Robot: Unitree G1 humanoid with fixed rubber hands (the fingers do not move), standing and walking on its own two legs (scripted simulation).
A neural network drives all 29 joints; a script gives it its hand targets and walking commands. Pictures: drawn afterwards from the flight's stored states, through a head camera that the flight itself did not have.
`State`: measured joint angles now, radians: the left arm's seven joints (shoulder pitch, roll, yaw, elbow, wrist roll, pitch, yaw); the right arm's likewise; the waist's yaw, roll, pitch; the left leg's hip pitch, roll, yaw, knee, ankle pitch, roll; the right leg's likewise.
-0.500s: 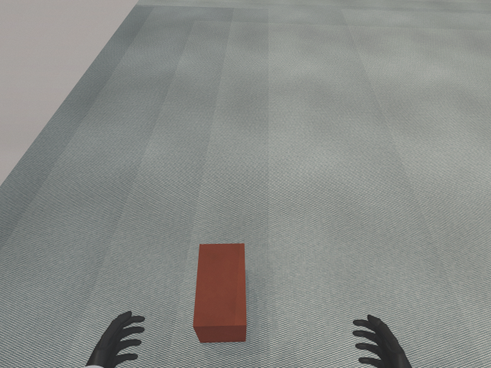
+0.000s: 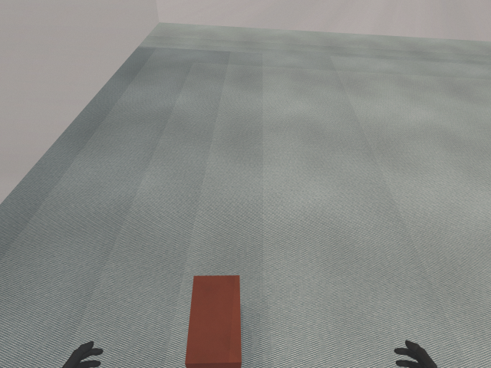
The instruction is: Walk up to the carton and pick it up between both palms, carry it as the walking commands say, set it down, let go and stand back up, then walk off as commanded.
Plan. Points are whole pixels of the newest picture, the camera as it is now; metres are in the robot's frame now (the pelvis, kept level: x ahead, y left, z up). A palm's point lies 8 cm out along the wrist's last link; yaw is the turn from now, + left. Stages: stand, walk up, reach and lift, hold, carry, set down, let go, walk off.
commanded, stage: stand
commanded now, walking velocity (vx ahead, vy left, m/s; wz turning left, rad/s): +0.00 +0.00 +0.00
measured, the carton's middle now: (216, 327) +0.45 +0.09 -0.65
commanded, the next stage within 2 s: walk off in 1.56 s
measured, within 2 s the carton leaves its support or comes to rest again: neither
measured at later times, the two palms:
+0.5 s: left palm out of the picture +0.09 +0.31 -0.09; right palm out of the picture +0.07 -0.26 -0.09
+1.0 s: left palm out of the picture +0.04 +0.33 -0.10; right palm out of the picture +0.02 -0.27 -0.09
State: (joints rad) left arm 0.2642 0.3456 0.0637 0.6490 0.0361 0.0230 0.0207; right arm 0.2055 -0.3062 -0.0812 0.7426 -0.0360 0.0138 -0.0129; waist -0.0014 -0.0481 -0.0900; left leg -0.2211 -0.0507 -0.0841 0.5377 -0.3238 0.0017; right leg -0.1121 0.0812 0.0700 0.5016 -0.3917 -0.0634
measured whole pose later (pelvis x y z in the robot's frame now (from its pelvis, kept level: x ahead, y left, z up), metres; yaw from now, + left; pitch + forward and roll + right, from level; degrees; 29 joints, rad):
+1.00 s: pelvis -0.05 +0.04 +0.01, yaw -1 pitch -2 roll +0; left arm 0.25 0.35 0.02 0.90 0.02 -0.04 0.01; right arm 0.18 -0.35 -0.03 1.01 -0.02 -0.03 -0.01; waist -0.01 -0.02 -0.05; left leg -0.19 -0.07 -0.05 0.44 -0.20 0.05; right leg -0.10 0.05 0.11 0.43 -0.28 -0.01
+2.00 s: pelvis -0.10 +0.02 +0.00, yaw +3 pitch -1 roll +0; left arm 0.16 0.32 0.02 0.96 0.01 0.07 0.05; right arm 0.13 -0.30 -0.03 1.05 -0.02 0.04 0.00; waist -0.04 0.03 0.08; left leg -0.33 -0.09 -0.12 0.46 -0.11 0.03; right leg -0.33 0.05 0.05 0.86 -0.49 0.01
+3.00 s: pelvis -0.34 -0.12 -0.01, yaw +43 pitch +1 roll -1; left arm 0.09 0.24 0.06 0.76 0.00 0.06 0.04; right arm 0.14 -0.27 -0.09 0.86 -0.01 0.08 0.01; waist -0.03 0.06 0.13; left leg -0.45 -0.06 -0.17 0.63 -0.27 -0.04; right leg -0.21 0.00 0.00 0.53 -0.34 0.02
